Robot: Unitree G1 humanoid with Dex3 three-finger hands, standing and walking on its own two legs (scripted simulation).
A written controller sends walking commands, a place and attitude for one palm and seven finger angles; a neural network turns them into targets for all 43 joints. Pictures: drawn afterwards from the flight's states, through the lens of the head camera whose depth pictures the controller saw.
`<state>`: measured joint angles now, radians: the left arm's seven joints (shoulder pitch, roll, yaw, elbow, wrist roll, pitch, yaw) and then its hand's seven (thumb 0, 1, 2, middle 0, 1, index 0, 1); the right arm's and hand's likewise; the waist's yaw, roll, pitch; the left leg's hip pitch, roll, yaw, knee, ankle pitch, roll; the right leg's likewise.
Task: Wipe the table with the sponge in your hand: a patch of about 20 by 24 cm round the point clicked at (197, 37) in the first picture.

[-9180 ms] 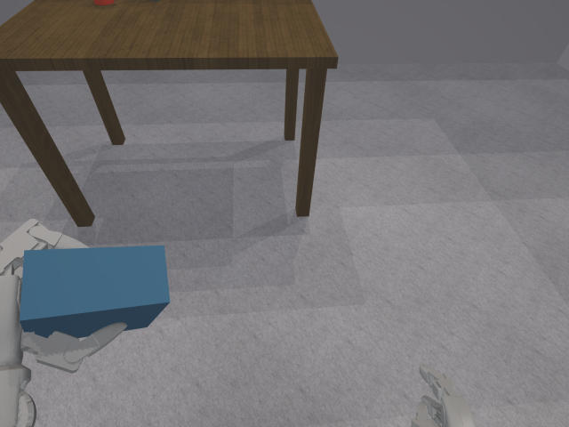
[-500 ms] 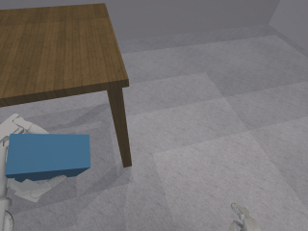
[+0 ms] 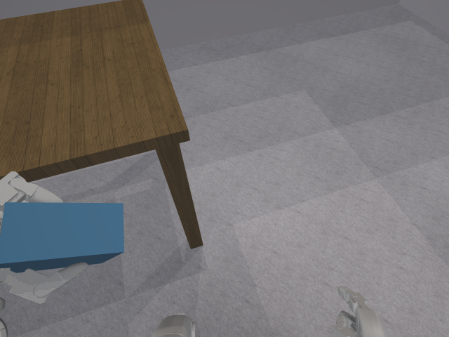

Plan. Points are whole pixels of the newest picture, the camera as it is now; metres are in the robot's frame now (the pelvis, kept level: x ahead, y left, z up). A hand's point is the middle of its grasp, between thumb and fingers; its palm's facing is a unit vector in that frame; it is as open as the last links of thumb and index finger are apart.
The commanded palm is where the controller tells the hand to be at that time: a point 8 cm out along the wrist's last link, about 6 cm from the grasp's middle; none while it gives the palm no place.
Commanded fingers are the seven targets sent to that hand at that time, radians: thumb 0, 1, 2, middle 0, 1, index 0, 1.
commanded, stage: take the last steps up to it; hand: left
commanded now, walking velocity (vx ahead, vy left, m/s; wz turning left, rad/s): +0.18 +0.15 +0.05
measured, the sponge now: (79, 237) +0.23 +0.20 +0.13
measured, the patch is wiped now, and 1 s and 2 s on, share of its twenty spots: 0.00 0.00 0.00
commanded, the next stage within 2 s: come to a stop and stand still in 0.22 s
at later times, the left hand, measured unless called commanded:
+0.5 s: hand out of the picture +0.29 +0.30 +0.18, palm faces +0.37 -0.78 -0.51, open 10.6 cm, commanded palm +0.23 +0.35 +0.18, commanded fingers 0.00 0.10 1.30 -1.20 -1.60 -1.20 -1.60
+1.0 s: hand out of the picture +0.28 +0.40 +0.22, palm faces +0.56 -0.74 -0.38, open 10.6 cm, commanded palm +0.20 +0.39 +0.18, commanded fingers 0.00 0.10 1.30 -1.20 -1.60 -1.20 -1.60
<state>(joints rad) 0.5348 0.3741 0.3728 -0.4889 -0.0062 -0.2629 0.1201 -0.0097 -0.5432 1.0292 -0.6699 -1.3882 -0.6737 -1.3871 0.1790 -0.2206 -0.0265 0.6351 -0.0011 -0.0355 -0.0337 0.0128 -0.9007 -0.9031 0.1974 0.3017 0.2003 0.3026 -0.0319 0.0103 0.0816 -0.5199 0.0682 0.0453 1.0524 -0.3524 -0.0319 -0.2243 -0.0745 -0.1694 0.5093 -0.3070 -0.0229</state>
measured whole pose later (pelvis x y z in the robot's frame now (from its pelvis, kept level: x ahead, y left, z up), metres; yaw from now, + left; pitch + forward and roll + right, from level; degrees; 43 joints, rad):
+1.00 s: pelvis +0.04 +0.11 -0.01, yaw -1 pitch -1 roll -1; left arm 0.23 0.47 0.53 -0.33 -0.06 -0.28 0.15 -0.01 -0.54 1.03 -0.68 -1.39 -0.68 -1.39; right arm 0.25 -0.24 0.01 0.55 0.00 -0.14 -0.01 0.01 -0.90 -0.90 0.19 0.30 0.20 0.30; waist 0.02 0.02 0.05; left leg -0.30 0.04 0.07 0.61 -0.30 0.02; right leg -0.32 -0.01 -0.12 0.51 -0.19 -0.03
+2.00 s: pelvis +0.08 +0.13 +0.00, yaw +0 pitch +0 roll -1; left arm 0.48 0.33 0.34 -0.44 -0.04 -0.15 0.13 -0.01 -0.54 1.03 -0.68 -1.38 -0.68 -1.38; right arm 0.20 -0.22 0.01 0.56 -0.01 -0.07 -0.06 0.01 -0.90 -0.90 0.20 0.30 0.20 0.30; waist 0.01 0.03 0.00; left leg -0.18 0.01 0.07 0.45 -0.28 0.04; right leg -0.20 0.01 -0.05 0.38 -0.18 0.00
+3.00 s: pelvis +0.11 +0.16 -0.02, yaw -2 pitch +0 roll -1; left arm 0.47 0.36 0.36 -0.51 -0.06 -0.13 0.14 -0.01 -0.54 1.03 -0.69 -1.37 -0.69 -1.37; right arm 0.20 -0.24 -0.01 0.55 0.00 -0.03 -0.04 0.01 -0.90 -0.90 0.20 0.30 0.20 0.30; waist -0.02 0.04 0.02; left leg -0.22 -0.02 0.12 0.67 -0.46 0.07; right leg -0.29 -0.03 0.00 0.67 -0.38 0.02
